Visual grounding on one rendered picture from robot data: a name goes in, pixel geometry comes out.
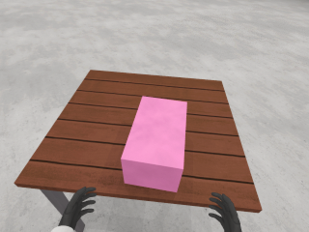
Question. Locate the table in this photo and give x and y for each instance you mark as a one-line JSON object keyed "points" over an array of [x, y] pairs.
{"points": [[84, 146]]}

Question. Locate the left robot hand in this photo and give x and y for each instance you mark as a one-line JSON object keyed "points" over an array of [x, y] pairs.
{"points": [[74, 211]]}

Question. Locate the carton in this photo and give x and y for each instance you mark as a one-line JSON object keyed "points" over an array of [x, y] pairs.
{"points": [[154, 153]]}

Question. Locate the right robot hand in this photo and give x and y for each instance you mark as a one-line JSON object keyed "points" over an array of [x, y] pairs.
{"points": [[229, 218]]}

